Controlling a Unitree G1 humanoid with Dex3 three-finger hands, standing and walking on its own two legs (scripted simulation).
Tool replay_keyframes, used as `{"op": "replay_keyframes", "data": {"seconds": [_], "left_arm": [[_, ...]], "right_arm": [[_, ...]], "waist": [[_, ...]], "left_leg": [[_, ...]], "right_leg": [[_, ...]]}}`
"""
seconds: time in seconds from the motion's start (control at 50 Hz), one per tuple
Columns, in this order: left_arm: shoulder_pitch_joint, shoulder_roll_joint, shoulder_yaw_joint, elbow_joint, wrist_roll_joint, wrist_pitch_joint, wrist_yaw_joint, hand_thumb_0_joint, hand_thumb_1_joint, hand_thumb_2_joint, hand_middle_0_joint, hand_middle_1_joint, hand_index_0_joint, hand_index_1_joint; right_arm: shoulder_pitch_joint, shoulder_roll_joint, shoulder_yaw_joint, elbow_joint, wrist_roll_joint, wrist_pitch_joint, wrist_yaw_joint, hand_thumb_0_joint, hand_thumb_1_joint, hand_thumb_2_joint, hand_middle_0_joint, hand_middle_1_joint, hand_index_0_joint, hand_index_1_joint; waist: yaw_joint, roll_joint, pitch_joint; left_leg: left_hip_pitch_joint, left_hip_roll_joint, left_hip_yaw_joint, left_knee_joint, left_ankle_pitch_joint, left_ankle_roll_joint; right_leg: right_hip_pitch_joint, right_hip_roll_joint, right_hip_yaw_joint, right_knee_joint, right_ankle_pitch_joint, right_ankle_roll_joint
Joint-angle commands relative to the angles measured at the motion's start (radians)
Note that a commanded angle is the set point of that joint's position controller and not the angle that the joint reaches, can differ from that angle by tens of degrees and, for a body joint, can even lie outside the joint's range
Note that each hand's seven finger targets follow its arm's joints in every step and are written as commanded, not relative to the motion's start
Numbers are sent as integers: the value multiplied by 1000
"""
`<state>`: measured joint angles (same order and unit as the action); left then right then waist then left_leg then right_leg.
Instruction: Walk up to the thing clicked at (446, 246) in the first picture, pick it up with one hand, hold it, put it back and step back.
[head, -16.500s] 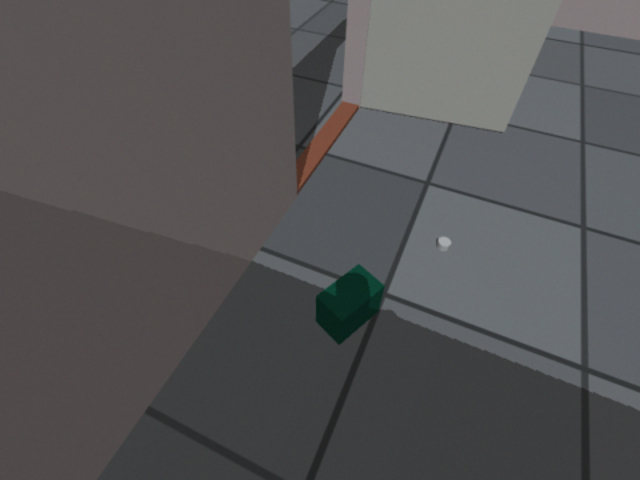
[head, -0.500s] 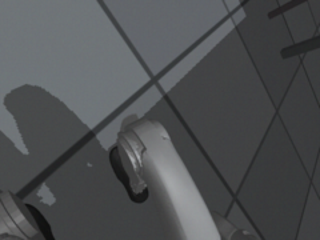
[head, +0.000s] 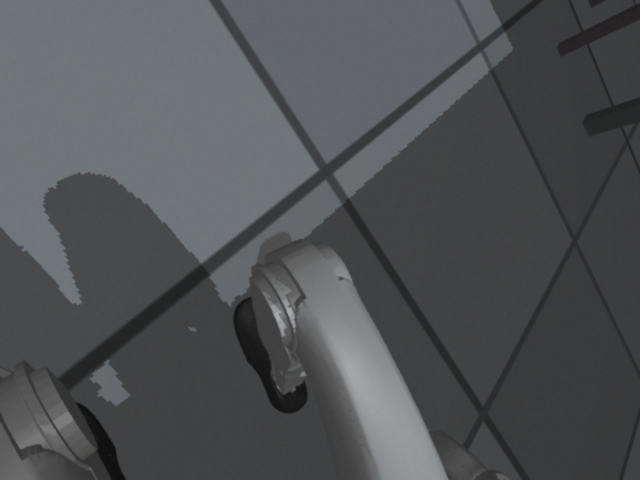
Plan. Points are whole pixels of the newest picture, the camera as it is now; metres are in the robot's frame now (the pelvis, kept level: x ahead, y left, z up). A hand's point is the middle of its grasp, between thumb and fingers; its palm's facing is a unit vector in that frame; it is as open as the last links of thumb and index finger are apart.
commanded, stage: settle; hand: left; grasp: from above
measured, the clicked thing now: out of the picture +0.52 +0.33 -0.27
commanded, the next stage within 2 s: lift in 0.52 s
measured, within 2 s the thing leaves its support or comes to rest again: neither
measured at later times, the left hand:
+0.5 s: hand out of the picture +0.50 +0.32 -0.14, palm faces -0.41 -0.10 -0.91, open 7.3 cm
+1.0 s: hand out of the picture +0.46 +0.32 -0.07, palm faces -0.44 -0.13 -0.89, open 7.4 cm
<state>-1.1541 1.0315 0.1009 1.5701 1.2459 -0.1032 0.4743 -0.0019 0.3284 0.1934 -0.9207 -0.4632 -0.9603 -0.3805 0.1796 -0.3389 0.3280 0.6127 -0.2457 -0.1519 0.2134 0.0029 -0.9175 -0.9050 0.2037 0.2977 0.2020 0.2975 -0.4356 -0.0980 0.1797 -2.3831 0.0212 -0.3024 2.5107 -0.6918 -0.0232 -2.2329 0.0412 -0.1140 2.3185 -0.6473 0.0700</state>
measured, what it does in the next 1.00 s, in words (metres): stands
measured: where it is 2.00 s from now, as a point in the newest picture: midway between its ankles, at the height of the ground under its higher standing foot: (201, 428)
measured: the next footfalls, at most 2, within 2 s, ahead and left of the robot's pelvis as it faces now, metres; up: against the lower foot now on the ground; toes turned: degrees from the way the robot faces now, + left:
none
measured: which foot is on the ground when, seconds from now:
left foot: down 0.00-1.00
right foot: down 0.00-1.00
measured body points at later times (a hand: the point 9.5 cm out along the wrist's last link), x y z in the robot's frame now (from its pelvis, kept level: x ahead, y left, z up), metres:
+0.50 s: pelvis +0.00 -0.01 +0.01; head +0.24 +0.10 +0.37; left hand +0.51 +0.32 -0.08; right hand +0.06 -0.28 -0.07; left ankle +0.06 +0.13 -0.28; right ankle +0.12 -0.14 -0.28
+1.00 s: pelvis -0.01 -0.01 +0.05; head +0.22 +0.08 +0.42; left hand +0.48 +0.33 -0.02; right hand +0.07 -0.29 -0.05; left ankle +0.06 +0.13 -0.28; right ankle +0.12 -0.14 -0.28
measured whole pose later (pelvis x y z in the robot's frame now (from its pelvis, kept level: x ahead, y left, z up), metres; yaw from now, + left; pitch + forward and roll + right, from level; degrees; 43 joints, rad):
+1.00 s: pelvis -0.01 -0.01 +0.05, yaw +8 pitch +35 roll -9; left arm -0.97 0.72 0.00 1.12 1.12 -0.05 0.07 0.00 0.35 0.24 -0.84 -0.54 -0.90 -0.45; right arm 0.23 -0.32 0.08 0.60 -0.08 0.08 0.10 0.01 -0.91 -0.91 0.21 0.30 0.20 0.30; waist -0.25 0.05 -0.05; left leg -2.29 0.01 -0.17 2.30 -0.62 -0.03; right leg -2.18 -0.02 -0.03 2.21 -0.64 0.06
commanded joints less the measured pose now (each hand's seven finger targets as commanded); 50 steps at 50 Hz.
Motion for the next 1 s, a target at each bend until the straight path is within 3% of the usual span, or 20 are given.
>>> {"op": "replay_keyframes", "data": {"seconds": [0.0,0.08,0.12,0.16,0.22,0.26,0.32,0.36,0.42,0.46,0.5,0.54,0.62,0.64,0.66,0.7,0.78,0.82,0.9,0.98], "left_arm": [[-265,146,-8,-227,-20,29,-11,0,924,442,-1177,-532,-1235,-475],[-256,117,-5,-310,-34,49,-74,0,888,443,-1145,-521,-1203,-464],[-238,40,-35,-278,-42,53,-110,0,877,447,-1139,-526,-1194,-472],[-261,48,-37,-318,-45,49,-137,0,891,449,-1145,-532,-1202,-475],[-290,7,-66,-354,-37,40,-168,0,920,451,-1158,-541,-1220,-480],[-288,35,-38,-338,-35,32,-177,0,945,441,-1167,-542,-1234,-476],[-356,-4,-72,-386,-26,19,-190,0,966,458,-1188,-550,-1253,-487],[-301,5,-59,-316,-26,26,-190,0,974,472,-1198,-558,-1262,-495],[-370,1,-66,-367,-22,24,-197,0,985,497,-1221,-544,-1275,-492],[-353,4,-59,-333,-31,30,-198,0,992,470,-1215,-542,-1276,-482],[-352,-6,-70,-314,-24,31,-208,0,972,492,-1207,-557,-1265,-499],[-372,6,-61,-350,-31,31,-219,0,984,511,-1217,-555,-1272,-501],[-336,-20,-73,-358,-50,39,-253,0,817,437,-1064,-483,-1126,-422],[-372,4,-62,-419,-55,37,-259,0,791,432,-1097,-534,-1150,-482],[-342,-5,-64,-397,-59,45,-271,0,798,447,-1054,-482,-1112,-425],[-313,-17,-62,-411,-78,50,-289,0,762,404,-1037,-534,-1100,-469],[-285,8,-40,-524,-99,57,-324,0,740,407,-992,-595,-1073,-512],[-251,-13,-42,-568,-107,59,-337,0,723,412,-973,-613,-1058,-526],[-220,-35,-40,-633,-122,59,-359,0,696,438,-948,-635,-1032,-548],[-164,-71,-43,-694,-148,54,-376,0,723,416,-938,-668,-1043,-561]], "right_arm": [[215,-324,-149,29,26,30,-5,0,-905,-900,200,299,199,299],[255,-323,-187,42,51,49,3,0,-901,-898,200,300,200,300],[260,-309,-199,39,60,62,5,0,-901,-898,200,299,200,300],[265,-304,-206,32,70,74,0,0,-901,-898,200,299,200,299],[258,-303,-231,26,81,89,-8,0,-900,-897,200,299,200,299],[264,-304,-236,20,85,101,-16,0,-899,-897,200,299,200,299],[225,-284,-242,-16,91,113,-31,0,-899,-898,200,300,199,300],[245,-282,-252,8,93,120,-37,0,-901,-898,200,300,199,300],[245,-269,-255,0,92,129,-50,0,-900,-897,200,300,199,300],[227,-274,-257,-9,98,133,-60,0,-900,-897,200,300,199,300],[248,-269,-258,7,97,143,-66,0,-901,-897,200,300,199,300],[243,-270,-263,-9,99,145,-76,0,-900,-896,200,300,199,300],[247,-259,-269,-10,104,161,-89,0,-885,-890,200,300,200,300],[248,-258,-273,-13,106,165,-94,0,-913,-910,200,300,200,300],[247,-258,-278,-15,109,169,-98,0,-885,-890,200,300,200,300],[245,-262,-288,-26,114,179,-105,0,-906,-907,200,300,199,300],[242,-251,-307,-28,130,199,-117,0,-906,-907,200,300,199,300],[241,-236,-314,-34,140,210,-118,0,-907,-907,200,300,199,300],[244,-239,-342,-29,158,225,-130,0,-908,-907,200,300,200,300],[230,-215,-365,-39,173,234,-137,0,-906,-906,200,300,200,300]], "waist": [[-29,642,-739],[-6,612,-778],[-11,564,-749],[0,539,-753],[19,552,-785],[25,514,-764],[36,524,-820],[46,490,-803],[42,489,-847],[56,478,-816],[41,453,-831],[50,449,-841],[64,449,-875],[74,468,-917],[78,459,-920],[81,445,-878],[132,457,-975],[145,462,-1014],[151,449,-996],[188,434,-1005]], "left_leg": [[604,29,151,-263,270,3],[585,19,166,-269,296,11],[550,13,169,-275,264,16],[531,6,175,-279,238,21],[557,1,179,-295,222,17],[527,-5,176,-307,184,19],[537,-10,197,-311,180,21],[532,-13,200,-319,163,24],[527,-15,219,-313,186,29],[514,-21,220,-327,173,29],[509,-18,226,-321,169,33],[509,-22,231,-317,185,34],[524,-21,242,-336,189,34],[537,-22,243,-345,195,34],[548,-22,244,-347,199,35],[539,-26,244,-366,178,33],[587,-27,260,-390,202,35],[620,-28,266,-406,238,36],[667,-32,260,-439,245,36],[688,-34,265,-510,177,42]], "right_leg": [[321,25,-146,-187,285,-106],[334,20,-128,-191,299,-105],[315,20,-126,-197,275,-109],[311,18,-117,-205,253,-109],[290,13,-110,-204,234,-112],[276,8,-107,-205,196,-114],[289,9,-94,-212,198,-112],[286,9,-92,-216,183,-110],[322,8,-80,-226,206,-106],[289,3,-80,-230,187,-113],[321,9,-78,-240,182,-111],[326,3,-73,-246,194,-110],[363,3,-66,-259,192,-110],[374,0,-63,-263,198,-109],[375,0,-62,-265,202,-109],[359,-4,-63,-284,168,-119],[410,-8,-45,-300,183,-117],[446,-12,-34,-308,223,-114],[407,-21,-31,-336,220,-121],[424,-26,-14,-382,159,-120]]}}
